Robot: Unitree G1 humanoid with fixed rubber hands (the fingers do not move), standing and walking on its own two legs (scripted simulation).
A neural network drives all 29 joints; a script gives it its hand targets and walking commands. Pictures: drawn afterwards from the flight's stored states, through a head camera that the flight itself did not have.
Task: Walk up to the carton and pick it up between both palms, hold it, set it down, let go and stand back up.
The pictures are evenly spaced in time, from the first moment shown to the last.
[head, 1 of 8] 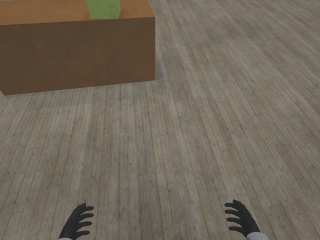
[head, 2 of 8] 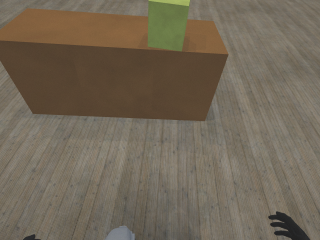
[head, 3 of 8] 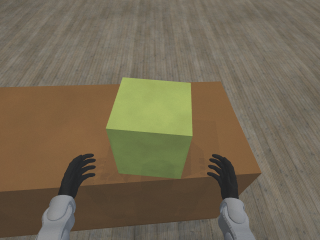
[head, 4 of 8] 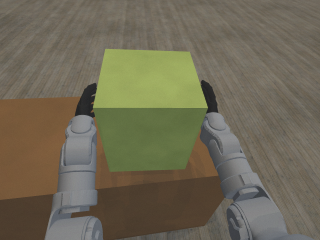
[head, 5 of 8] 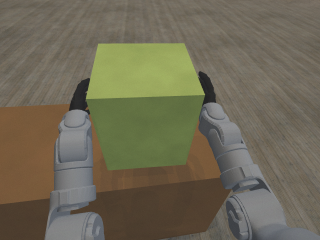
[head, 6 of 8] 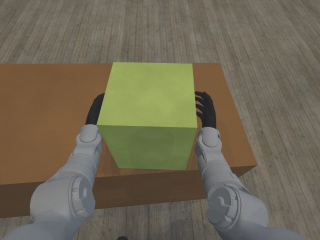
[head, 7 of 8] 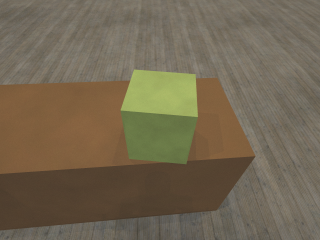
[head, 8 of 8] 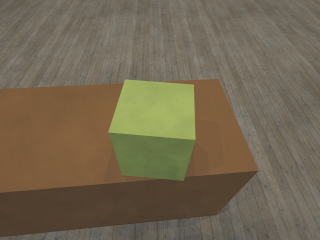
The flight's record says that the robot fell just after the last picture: no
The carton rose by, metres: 0.20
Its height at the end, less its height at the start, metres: +0.00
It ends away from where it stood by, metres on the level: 0.02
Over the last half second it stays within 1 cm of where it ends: yes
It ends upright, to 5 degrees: yes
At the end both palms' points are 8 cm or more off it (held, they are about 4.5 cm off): yes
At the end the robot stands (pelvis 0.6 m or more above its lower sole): yes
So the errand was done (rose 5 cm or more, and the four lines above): yes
